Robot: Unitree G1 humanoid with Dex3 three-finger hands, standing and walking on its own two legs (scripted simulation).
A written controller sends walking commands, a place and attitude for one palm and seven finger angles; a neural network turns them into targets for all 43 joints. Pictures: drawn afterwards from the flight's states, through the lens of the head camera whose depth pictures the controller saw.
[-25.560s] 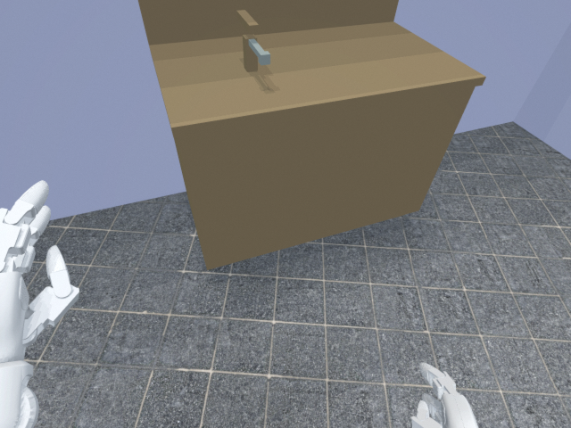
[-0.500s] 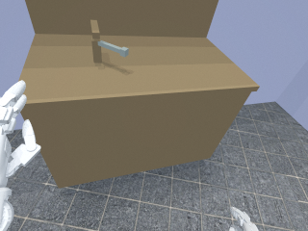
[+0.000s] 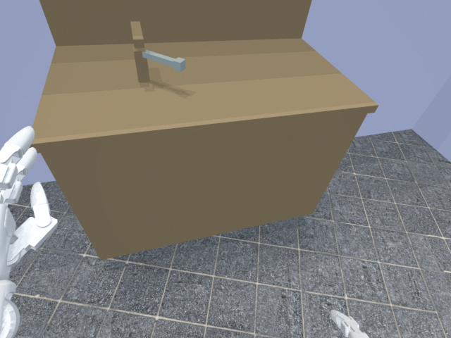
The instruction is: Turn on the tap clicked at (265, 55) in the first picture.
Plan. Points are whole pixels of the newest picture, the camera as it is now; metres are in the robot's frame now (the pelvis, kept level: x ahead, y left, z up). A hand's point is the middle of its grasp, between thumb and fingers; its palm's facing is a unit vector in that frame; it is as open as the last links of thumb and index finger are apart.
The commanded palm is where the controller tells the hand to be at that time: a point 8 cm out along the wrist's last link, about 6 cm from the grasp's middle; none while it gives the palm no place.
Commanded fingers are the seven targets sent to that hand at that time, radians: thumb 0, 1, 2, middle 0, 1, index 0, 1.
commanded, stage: stand and check the lever's angle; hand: left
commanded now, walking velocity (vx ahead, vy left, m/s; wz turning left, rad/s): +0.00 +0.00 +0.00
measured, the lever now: (179, 64) +0.80 +0.18 +0.10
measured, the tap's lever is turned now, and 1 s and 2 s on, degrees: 48 48 48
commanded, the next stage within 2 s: take the last steps up to it in 0.10 s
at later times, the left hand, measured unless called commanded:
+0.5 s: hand (41, 210) +0.22 +0.26 +0.18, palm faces +0.46 -0.83 -0.31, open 7.4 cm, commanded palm +0.18 +0.29 +0.20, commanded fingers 0.00 0.90 0.90 -0.20 -0.30 -0.20 -0.30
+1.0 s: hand (133, 132) +0.36 +0.18 +0.20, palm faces +0.37 -0.85 -0.38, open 7.4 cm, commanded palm +0.32 +0.22 +0.20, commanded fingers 0.00 0.90 0.90 -0.20 -0.30 -0.20 -0.30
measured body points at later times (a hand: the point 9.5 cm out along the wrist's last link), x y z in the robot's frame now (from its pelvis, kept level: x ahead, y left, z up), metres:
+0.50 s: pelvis +0.02 +0.01 +0.01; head +0.00 +0.02 +0.46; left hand +0.19 +0.30 +0.20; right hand +0.19 -0.22 -0.06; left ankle +0.02 +0.12 -0.72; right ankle +0.05 -0.10 -0.69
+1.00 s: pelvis +0.14 -0.04 +0.00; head +0.13 -0.04 +0.45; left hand +0.34 +0.22 +0.22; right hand +0.29 -0.31 -0.07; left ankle +0.17 +0.10 -0.72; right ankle +0.15 -0.14 -0.69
